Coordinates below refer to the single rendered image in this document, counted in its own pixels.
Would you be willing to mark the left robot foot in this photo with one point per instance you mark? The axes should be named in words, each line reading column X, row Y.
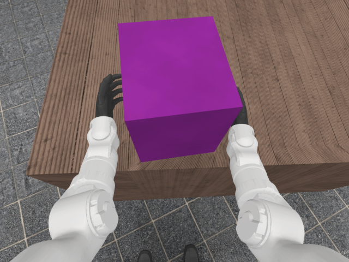
column 144, row 256

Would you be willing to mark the robot foot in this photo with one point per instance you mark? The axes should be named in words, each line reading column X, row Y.
column 144, row 256
column 190, row 254

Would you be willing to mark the pedestal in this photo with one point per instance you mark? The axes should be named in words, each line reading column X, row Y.
column 289, row 58

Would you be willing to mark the robot right hand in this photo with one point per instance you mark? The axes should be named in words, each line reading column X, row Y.
column 242, row 117

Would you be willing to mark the carton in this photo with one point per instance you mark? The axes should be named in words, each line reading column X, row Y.
column 179, row 94

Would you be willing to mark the right robot upper arm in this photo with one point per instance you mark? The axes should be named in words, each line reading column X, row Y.
column 275, row 233

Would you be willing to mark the right robot foot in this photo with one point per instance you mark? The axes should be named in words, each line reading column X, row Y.
column 190, row 254

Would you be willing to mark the right robot forearm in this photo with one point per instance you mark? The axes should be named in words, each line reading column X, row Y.
column 248, row 173

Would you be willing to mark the left robot forearm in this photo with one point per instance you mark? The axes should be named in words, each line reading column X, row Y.
column 100, row 162

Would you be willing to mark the robot left hand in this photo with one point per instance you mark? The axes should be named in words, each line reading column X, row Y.
column 105, row 103

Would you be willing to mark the left robot upper arm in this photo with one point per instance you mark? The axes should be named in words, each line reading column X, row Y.
column 79, row 225

